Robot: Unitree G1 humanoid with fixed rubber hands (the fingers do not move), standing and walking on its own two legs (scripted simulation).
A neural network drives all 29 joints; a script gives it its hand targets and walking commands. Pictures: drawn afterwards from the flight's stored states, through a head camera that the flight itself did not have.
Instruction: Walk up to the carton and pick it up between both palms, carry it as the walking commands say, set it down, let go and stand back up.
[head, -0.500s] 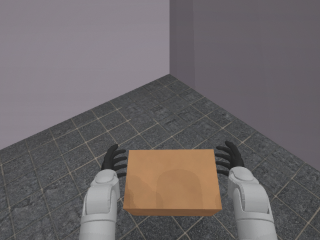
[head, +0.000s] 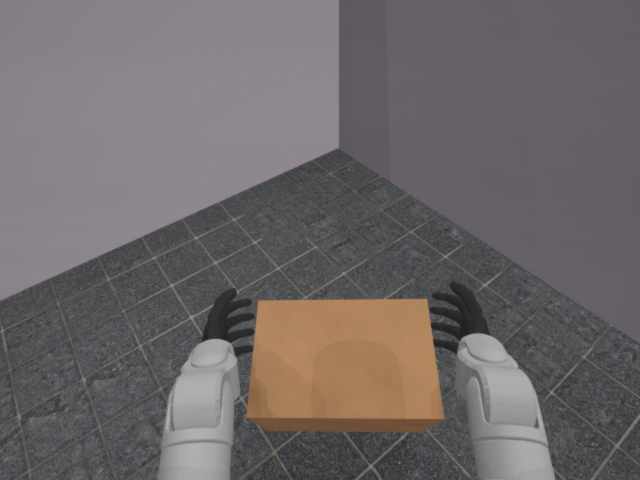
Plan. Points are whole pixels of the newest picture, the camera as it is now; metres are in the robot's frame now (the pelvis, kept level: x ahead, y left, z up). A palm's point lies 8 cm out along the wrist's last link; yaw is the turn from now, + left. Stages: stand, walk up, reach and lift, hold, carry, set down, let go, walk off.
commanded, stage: carry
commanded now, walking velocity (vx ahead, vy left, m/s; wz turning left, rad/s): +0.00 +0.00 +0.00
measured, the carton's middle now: (342, 368) +0.29 +0.00 -0.05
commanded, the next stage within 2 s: none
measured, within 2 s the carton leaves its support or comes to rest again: neither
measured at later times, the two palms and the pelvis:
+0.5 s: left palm (205, 348) +0.25 +0.16 +0.09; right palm (484, 340) +0.25 -0.15 +0.09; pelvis -0.02 +0.00 -0.01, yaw +0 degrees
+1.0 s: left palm (188, 469) +0.13 +0.15 +0.08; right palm (519, 457) +0.14 -0.16 +0.07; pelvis -0.14 -0.01 -0.02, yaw +0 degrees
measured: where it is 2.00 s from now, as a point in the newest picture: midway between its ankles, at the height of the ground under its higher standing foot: outside the picture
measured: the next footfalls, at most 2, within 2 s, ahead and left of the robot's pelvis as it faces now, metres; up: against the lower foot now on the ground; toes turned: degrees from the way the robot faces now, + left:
right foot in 0.98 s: -0.13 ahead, -0.11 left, +0.00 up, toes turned -5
left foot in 1.32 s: -0.23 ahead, +0.11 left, +0.00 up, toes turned +9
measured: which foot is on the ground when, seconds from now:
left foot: down 0.00-1.00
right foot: down 0.00-0.74, up 0.76-0.96, down 0.98-1.00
